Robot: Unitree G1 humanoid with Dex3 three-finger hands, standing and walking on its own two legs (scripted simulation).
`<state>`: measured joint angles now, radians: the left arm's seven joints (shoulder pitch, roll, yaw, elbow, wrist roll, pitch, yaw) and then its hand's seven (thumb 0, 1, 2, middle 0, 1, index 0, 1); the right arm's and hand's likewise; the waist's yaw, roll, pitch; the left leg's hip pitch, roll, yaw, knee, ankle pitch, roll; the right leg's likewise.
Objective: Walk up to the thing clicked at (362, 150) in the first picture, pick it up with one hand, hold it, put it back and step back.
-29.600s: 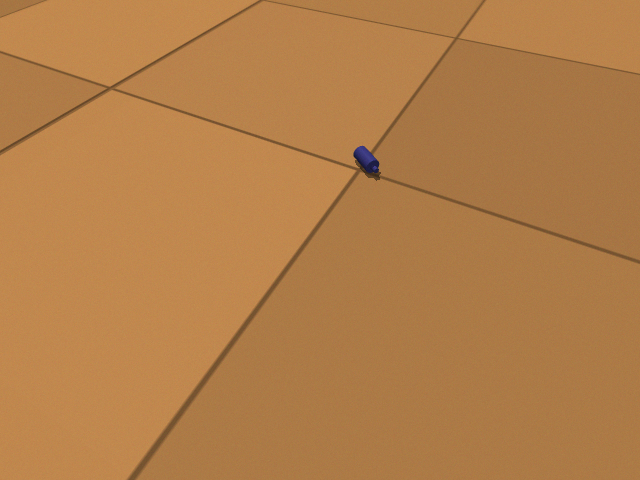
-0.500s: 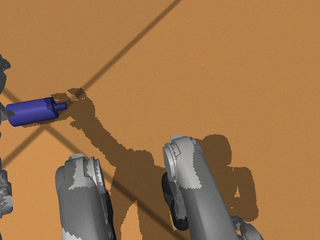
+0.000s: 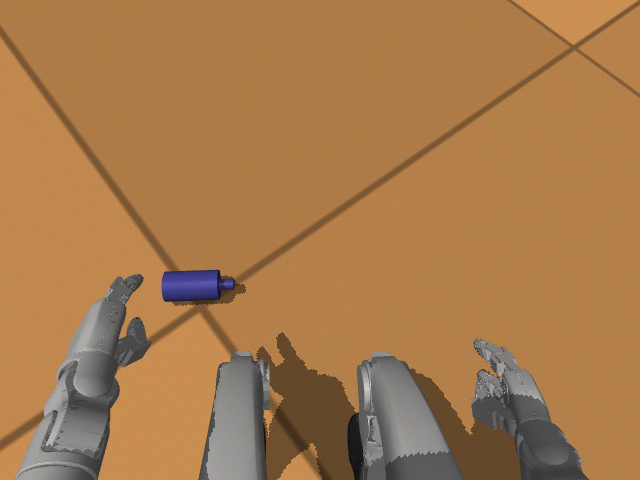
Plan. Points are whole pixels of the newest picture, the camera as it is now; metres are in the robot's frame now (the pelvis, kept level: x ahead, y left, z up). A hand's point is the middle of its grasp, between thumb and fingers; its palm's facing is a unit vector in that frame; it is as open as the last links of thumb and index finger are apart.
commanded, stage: home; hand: left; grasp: from above
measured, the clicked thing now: (200, 285) +0.51 +0.26 -0.51
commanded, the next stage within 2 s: none
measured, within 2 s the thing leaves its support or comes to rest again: neither
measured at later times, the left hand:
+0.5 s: hand (115, 371) +0.23 +0.19 +0.10, palm faces +0.11 -0.97 -0.21, open 7.4 cm
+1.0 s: hand (111, 391) +0.22 +0.18 +0.12, palm faces +0.12 -0.97 -0.20, open 7.4 cm
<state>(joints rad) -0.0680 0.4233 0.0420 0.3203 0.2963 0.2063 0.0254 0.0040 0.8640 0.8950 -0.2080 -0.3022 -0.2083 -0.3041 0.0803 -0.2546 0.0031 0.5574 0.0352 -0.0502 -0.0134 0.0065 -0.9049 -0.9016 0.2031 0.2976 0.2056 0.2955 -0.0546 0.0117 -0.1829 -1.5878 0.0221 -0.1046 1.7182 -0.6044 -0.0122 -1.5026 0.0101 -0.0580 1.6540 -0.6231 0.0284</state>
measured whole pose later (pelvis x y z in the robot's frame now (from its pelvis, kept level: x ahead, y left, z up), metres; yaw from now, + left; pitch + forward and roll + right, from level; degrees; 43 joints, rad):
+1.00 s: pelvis +0.07 -0.01 +0.16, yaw +4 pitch +10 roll -3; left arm 0.50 0.22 0.03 -0.14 -0.04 0.46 0.02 0.01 0.90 0.90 -0.20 -0.29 -0.20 -0.30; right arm 0.27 -0.22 0.04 0.52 0.01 -0.23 -0.18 0.01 -0.90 -0.90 0.21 0.30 0.21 0.30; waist -0.03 0.04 -0.15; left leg -0.71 0.02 -0.07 1.02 -0.48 -0.02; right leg -0.64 0.00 -0.05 0.95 -0.49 0.01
